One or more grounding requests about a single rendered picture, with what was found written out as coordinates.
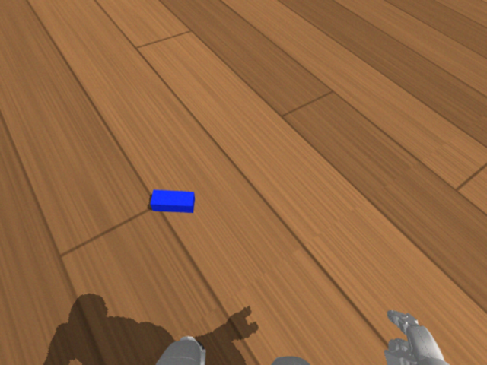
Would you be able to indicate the carton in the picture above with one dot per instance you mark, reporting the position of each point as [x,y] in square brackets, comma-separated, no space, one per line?
[172,201]

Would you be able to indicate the right robot hand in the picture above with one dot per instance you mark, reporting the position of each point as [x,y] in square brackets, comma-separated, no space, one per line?
[420,344]

